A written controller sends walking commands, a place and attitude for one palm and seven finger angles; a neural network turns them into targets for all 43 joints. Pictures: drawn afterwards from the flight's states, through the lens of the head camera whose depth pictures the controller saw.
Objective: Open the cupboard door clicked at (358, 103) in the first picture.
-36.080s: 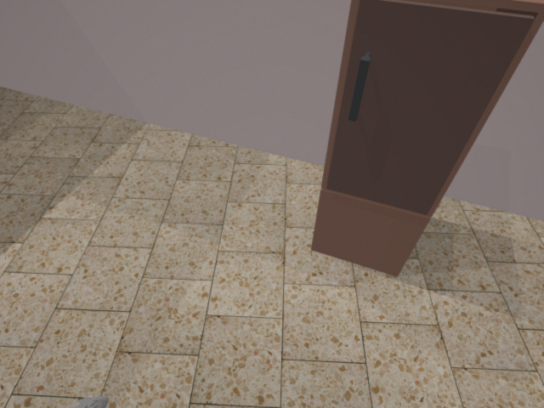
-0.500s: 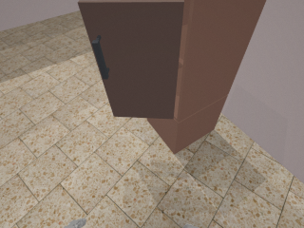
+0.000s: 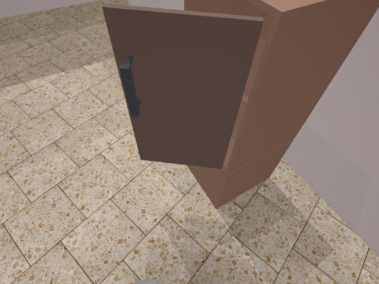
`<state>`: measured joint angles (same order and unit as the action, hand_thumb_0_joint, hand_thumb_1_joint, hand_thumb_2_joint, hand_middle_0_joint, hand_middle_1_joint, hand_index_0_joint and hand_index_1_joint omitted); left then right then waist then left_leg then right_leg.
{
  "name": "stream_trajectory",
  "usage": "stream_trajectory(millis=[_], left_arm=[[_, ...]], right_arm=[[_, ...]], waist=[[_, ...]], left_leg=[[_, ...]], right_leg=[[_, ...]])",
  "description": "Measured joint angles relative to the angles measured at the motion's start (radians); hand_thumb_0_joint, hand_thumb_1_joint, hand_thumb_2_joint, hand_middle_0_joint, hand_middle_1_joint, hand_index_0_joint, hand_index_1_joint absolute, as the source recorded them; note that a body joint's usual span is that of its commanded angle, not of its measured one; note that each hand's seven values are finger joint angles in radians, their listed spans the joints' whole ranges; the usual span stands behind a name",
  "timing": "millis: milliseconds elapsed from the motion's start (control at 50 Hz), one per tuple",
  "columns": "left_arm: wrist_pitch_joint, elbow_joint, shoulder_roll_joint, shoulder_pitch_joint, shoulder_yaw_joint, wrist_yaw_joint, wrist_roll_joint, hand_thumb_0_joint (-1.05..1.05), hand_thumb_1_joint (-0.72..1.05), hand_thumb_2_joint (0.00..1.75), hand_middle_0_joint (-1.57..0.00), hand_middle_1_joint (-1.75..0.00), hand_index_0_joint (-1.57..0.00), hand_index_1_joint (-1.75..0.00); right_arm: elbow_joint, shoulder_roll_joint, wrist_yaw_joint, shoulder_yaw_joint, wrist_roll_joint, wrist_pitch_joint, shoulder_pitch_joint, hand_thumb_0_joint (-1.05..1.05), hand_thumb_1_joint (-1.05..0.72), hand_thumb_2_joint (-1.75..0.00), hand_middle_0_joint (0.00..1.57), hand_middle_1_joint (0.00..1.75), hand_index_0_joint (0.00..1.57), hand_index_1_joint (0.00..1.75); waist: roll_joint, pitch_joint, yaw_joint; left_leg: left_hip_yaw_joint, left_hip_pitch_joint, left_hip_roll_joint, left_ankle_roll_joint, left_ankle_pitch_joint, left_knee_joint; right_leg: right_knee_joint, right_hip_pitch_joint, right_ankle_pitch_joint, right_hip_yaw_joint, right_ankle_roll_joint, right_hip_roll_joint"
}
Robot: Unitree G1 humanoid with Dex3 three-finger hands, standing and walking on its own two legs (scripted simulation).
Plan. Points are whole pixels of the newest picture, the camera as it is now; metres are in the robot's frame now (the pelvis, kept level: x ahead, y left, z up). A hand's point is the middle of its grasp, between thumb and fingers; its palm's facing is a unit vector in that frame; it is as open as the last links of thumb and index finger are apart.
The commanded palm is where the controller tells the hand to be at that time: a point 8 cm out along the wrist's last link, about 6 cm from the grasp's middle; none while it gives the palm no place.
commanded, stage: come to a stop and stand still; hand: left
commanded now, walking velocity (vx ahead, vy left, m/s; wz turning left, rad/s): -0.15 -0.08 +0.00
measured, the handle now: (132, 87) +0.56 +0.20 +0.07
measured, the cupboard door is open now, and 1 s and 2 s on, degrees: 53 53 53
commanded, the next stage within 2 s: look again from close up in 0.58 s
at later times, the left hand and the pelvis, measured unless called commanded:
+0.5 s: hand out of the picture +0.02 +0.15 -0.17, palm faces +0.06 -0.98 -0.20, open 7.3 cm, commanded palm none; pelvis +0.00 -0.03 +0.01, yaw +1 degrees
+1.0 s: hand out of the picture -0.03 +0.18 -0.17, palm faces +0.02 -0.98 -0.18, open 7.4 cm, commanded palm none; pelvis -0.03 +0.01 +0.00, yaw +0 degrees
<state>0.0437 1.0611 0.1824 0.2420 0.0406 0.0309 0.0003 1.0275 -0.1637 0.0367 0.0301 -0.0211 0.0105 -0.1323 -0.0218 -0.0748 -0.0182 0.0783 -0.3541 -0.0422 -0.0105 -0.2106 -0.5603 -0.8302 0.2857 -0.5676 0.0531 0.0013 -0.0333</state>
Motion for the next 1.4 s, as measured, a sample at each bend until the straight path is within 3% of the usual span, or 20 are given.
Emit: stream_trajectory(millis=[80,120,160,220,280,380,480,600,640,720,1040,1280,1400], left_arm=[[0.009,-0.032,0.0,-0.024,0.012,-0.006,0.0,0.0,0.91,0.9,-0.2,-0.3,-0.2,-0.3],[0.005,-0.05,0.0,-0.029,0.015,-0.008,-0.002,0.0,0.91,0.9,-0.2,-0.3,-0.2,-0.3],[-0.01,-0.071,0.009,-0.017,0.014,-0.01,-0.01,0.0,0.91,0.9,-0.2,-0.3,-0.2,-0.3],[-0.021,-0.058,-0.003,-0.015,0.001,-0.009,-0.02,0.0,0.91,0.9,-0.2,-0.3,-0.2,-0.3],[-0.035,-0.039,-0.02,-0.002,-0.012,-0.01,-0.02,0.0,0.91,0.9,-0.2,-0.3,-0.2,-0.3],[-0.054,-0.002,-0.029,0.001,-0.02,-0.008,-0.009,0.01,0.93,0.9,-0.21,-0.3,-0.2,-0.3],[-0.048,0.028,-0.016,-0.016,-0.021,-0.006,0.001,0.01,0.93,0.9,-0.21,-0.3,-0.2,-0.3],[-0.045,0.057,-0.015,-0.01,-0.027,-0.007,0.003,0.01,0.93,0.9,-0.21,-0.3,-0.2,-0.3],[-0.068,0.051,-0.026,0.001,-0.034,0.011,-0.007,0.01,0.93,0.9,-0.21,-0.3,-0.2,-0.3],[-0.083,0.03,-0.034,0.034,-0.043,0.021,-0.009,0.01,0.92,0.9,-0.21,-0.3,-0.2,-0.3],[-0.041,-0.003,-0.024,0.089,-0.046,-0.001,-0.019,0.0,0.91,0.9,-0.2,-0.3,-0.2,-0.3],[-0.048,0.03,-0.031,0.136,-0.051,-0.001,-0.017,0.0,0.91,0.9,-0.2,-0.3,-0.2,-0.3],[-0.049,0.032,-0.043,0.159,-0.045,-0.008,-0.023,0.0,0.91,0.9,-0.2,-0.3,-0.2,-0.3]], right_arm=[[-0.027,-0.009,0.004,0.008,-0.005,0.011,0.033,0.01,-0.92,-0.9,0.2,0.3,0.2,0.3],[-0.032,-0.019,0.001,0.013,-0.004,0.018,0.035,0.01,-0.91,-0.9,0.2,0.3,0.2,0.3],[-0.036,-0.023,-0.005,0.018,0.002,0.028,0.023,0.01,-0.91,-0.9,0.2,0.3,0.2,0.3],[-0.018,-0.041,-0.022,0.029,0.007,0.051,0.002,0.01,-0.91,-0.9,0.2,0.3,0.2,0.3],[0.01,-0.047,-0.03,0.028,0.006,0.052,-0.026,0.01,-0.91,-0.9,0.2,0.3,0.2,0.3],[0.052,-0.04,-0.024,0.01,0.008,0.016,-0.077,0.01,-0.91,-0.9,0.2,0.3,0.19,0.3],[0.104,-0.008,-0.011,-0.013,0.007,0.003,-0.103,0.01,-0.91,-0.9,0.19,0.3,0.19,0.3],[0.132,0.015,-0.006,-0.027,0.008,-0.003,-0.13,0.01,-0.91,-0.9,0.2,0.3,0.2,0.3],[0.113,0.009,-0.015,-0.031,0.013,-0.003,-0.129,0.01,-0.91,-0.9,0.2,0.3,0.2,0.3],[0.048,0.001,-0.014,-0.027,0.01,-0.026,-0.135,0.01,-0.92,-0.9,0.2,0.3,0.2,0.3],[0.02,-0.001,-0.023,-0.029,0.006,-0.019,-0.156,0.01,-0.93,-0.9,0.2,0.3,0.2,0.3],[0.06,0.013,-0.024,-0.034,0.013,-0.025,-0.169,0.01,-0.92,-0.9,0.2,0.3,0.2,0.3],[0.073,0.016,-0.031,-0.03,0.007,-0.014,-0.185,0.01,-0.91,-0.9,0.2,0.3,0.2,0.3]], waist=[[0.029,-0.016,0.004],[0.044,-0.012,0.003],[0.035,0.007,0.002],[0.055,0.018,0.009],[0.054,0.036,0.011],[0.046,0.046,0.019],[0.015,0.035,0.01],[0.011,0.041,0.017],[0.03,0.038,0.018],[0.035,0.034,0.042],[0.007,0.076,0.017],[0.004,0.07,0.009],[0.005,0.08,0.006]], left_leg=[[-0.003,-0.011,-0.016,0.008,0.024,0.021],[-0.007,-0.019,-0.024,0.018,0.03,0.018],[-0.005,-0.043,-0.016,0.029,0.019,-0.014],[-0.055,-0.065,0.005,0.03,-0.154,-0.125],[-0.067,-0.033,0.024,0.029,-0.182,-0.178],[-0.063,0.12,0.025,0.03,-0.044,0.04],[-0.055,0.162,0.03,0.024,-0.065,0.095],[-0.05,0.194,0.031,0.02,-0.05,0.135],[-0.047,0.156,0.017,0.02,-0.063,0.078],[-0.037,0.13,0.025,0.002,-0.098,0.03],[-0.017,0.12,0.07,-0.041,-0.048,0.045],[-0.019,0.124,0.072,-0.039,-0.009,0.092],[-0.021,0.108,0.064,-0.036,-0.047,0.047]], right_leg=[[-0.067,0.054,-0.007,-0.015,0.001,0.024],[0.024,0.032,0.06,-0.008,0.003,0.021],[0.204,-0.023,0.177,-0.023,0.01,0.005],[0.207,-0.036,0.19,-0.004,0.018,0.01],[0.261,-0.069,0.206,0.0,0.025,0.012],[0.299,-0.093,0.219,0.009,0.022,0.026],[0.35,-0.129,0.241,0.004,0.017,0.022],[0.399,-0.163,0.263,-0.001,0.013,0.023],[0.402,-0.152,0.272,-0.004,0.009,0.034],[0.331,-0.111,0.247,-0.015,-0.002,0.025],[0.315,-0.087,0.279,-0.033,-0.031,-0.02],[0.353,-0.087,0.312,-0.031,-0.037,-0.021],[0.32,-0.076,0.282,-0.03,-0.019,-0.013]])
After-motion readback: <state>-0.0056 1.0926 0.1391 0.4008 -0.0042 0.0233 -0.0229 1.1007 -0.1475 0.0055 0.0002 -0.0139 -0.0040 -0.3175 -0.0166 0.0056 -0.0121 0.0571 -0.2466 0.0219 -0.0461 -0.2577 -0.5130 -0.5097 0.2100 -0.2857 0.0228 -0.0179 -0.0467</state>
